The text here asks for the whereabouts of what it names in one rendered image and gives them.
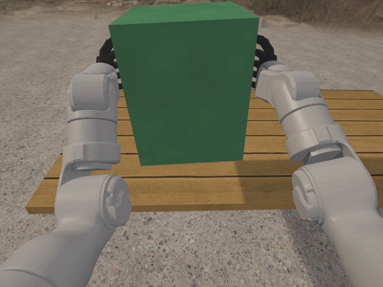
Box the carton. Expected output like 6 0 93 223
108 1 259 166

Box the robot right forearm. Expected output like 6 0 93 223
255 60 378 207

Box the right robot upper arm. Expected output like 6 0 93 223
292 157 383 287

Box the robot left forearm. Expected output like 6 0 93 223
54 63 121 221

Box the left robot upper arm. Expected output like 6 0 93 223
0 174 132 287

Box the robot right hand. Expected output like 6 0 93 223
251 35 277 88

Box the table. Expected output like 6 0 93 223
25 89 383 214

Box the robot left hand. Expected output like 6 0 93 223
96 37 123 89

